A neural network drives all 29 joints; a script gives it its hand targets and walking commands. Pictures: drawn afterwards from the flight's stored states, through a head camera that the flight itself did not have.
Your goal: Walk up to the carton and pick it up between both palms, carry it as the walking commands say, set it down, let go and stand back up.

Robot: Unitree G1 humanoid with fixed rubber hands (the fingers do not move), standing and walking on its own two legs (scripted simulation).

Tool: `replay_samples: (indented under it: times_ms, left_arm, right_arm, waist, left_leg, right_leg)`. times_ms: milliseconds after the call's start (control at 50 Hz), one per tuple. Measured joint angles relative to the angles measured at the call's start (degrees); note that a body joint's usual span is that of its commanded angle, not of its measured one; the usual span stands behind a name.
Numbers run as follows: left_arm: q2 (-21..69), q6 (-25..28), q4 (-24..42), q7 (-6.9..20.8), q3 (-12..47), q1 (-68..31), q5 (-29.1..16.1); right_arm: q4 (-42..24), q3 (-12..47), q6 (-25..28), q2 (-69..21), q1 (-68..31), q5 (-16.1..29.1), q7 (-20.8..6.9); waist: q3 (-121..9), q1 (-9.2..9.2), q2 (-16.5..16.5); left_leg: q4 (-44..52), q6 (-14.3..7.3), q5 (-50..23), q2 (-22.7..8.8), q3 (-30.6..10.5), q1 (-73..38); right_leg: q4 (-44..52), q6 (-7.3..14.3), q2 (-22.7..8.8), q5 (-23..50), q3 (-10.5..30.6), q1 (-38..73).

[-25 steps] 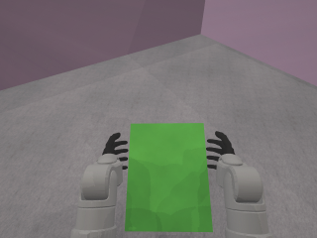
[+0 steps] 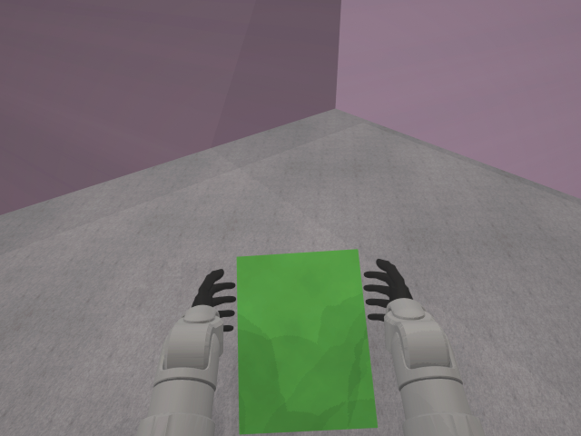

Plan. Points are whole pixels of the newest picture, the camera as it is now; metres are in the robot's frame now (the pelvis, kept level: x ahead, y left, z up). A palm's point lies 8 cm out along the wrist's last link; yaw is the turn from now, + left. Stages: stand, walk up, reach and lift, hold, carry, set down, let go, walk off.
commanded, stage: hold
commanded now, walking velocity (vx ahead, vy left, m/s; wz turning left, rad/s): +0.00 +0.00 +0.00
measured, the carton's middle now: (302, 332) +0.34 +0.00 -0.06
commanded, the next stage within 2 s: set down in 0.02 s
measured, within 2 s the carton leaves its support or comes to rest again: neither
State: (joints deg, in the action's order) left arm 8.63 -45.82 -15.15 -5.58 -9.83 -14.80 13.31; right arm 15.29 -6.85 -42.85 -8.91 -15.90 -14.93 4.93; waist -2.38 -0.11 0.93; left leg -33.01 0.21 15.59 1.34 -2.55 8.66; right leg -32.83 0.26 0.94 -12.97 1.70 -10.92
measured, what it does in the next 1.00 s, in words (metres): stands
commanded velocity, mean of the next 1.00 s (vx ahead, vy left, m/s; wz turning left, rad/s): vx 0.00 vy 0.00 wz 0.00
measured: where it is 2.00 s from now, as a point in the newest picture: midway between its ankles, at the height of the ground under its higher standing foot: outside the picture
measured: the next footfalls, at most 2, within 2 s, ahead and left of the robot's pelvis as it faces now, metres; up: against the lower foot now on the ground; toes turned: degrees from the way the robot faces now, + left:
none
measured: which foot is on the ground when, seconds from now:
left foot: down 0.00-1.00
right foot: down 0.00-1.00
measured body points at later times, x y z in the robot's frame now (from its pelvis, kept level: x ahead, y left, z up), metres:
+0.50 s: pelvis -0.02 -0.02 -0.01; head -0.02 -0.02 +0.44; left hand +0.31 +0.16 -0.01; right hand +0.33 -0.12 -0.01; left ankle +0.04 +0.12 -0.73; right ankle +0.06 -0.11 -0.73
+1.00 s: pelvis +0.00 +0.00 -0.05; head +0.11 +0.01 +0.39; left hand +0.34 +0.16 -0.11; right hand +0.36 -0.12 -0.10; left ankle +0.04 +0.12 -0.73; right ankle +0.06 -0.11 -0.73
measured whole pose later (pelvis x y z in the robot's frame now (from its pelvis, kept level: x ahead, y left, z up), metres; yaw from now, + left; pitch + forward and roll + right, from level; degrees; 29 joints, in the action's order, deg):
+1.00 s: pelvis +0.00 +0.00 -0.05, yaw +1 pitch +20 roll +0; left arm 10.4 -12.2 -34.7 -6.8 -20.7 -23.6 15.2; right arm 34.2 -19.7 -11.1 -11.8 -24.6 -16.7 7.5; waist -6.9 0.6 -0.8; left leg -51.1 0.1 19.8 4.2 -4.3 51.3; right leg -50.7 -0.6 4.0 -17.8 5.8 -52.9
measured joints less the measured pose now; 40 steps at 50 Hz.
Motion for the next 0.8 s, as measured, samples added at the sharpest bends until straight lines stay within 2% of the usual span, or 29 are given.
replay_samples:
  times_ms: [140, 240, 340, 380, 500, 640, 720, 800]
  left_arm:
    - [3.32, 2.88, -14.51, 2.21, -12.37, -10.80, 8.76]
    - [2.54, 5.18, -20.19, 2.45, -15.15, -14.27, 10.78]
    - [1.03, 8.78, -22.92, 2.20, -16.41, -16.61, 10.12]
    - [0.26, 10.80, -23.41, 2.05, -15.96, -16.80, 9.61]
    - [0.40, 16.60, -25.31, 3.04, -15.92, -16.78, 9.96]
    - [1.35, 23.02, -22.85, 2.85, -14.24, -13.42, 8.76]
    - [1.55, 25.87, -19.96, 1.77, -12.35, -10.08, 6.32]
    - [0.76, 28.24, -18.85, -0.08, -10.80, -9.28, 3.85]
  right_arm:
    - [12.90, -12.77, 0.91, -3.57, -11.02, -9.01, -1.85]
    - [18.74, -17.00, 3.69, -3.94, -14.79, -12.62, -2.40]
    - [20.34, -17.63, 8.20, -4.26, -14.61, -10.72, -0.97]
    - [20.31, -17.70, 9.92, -4.83, -14.18, -9.93, -0.04]
    - [20.94, -18.48, 15.19, -4.58, -12.92, -8.71, 1.45]
    - [19.15, -16.02, 20.40, -3.84, -10.95, -6.81, 1.85]
    - [19.35, -14.21, 24.24, -3.24, -9.44, -3.87, 1.86]
    - [19.92, -13.06, 27.88, -3.18, -9.25, -2.62, 1.92]
  waist:
    - [1.78, 0.41, 0.18]
    - [4.82, 0.85, 0.48]
    - [7.21, 1.78, 0.09]
    - [7.05, 1.58, -0.35]
    - [5.61, 2.05, -0.78]
    - [5.07, 2.49, -1.85]
    - [2.87, 2.91, -2.26]
    - [1.14, 1.75, -2.20]
  left_leg:
    - [-0.60, -0.26, -0.08, 0.55, -1.50, -3.05]
    - [-1.18, 0.08, -0.66, 0.94, -1.85, -1.72]
    - [-2.32, 0.31, -0.84, 1.01, -2.38, 1.71]
    - [-3.27, 0.49, -0.70, 1.14, -3.05, 4.05]
    - [-6.28, 1.16, 0.37, 0.97, -4.03, 11.06]
    - [-7.62, 1.21, 0.74, 1.08, -3.60, 18.37]
    - [-8.85, 0.95, 1.07, 1.02, -3.06, 24.21]
    - [-11.29, 0.80, 1.66, 1.58, -3.43, 30.25]
  right_leg:
    - [-0.72, 0.49, 1.76, -1.42, 2.02, 3.44]
    - [-1.65, 0.67, 2.21, -0.07, 2.85, 2.06]
    - [-3.15, 0.97, 2.59, -0.15, 2.78, -1.45]
    - [-3.96, 1.14, 2.62, -0.39, 2.25, -3.57]
    - [-5.72, 1.37, 3.21, -0.98, 1.53, -9.88]
    - [-6.97, 1.03, 3.39, -1.20, 2.18, -17.31]
    - [-7.90, 0.70, 3.63, -1.17, 2.80, -23.16]
    - [-10.07, 0.39, 3.38, -1.86, 2.48, -28.92]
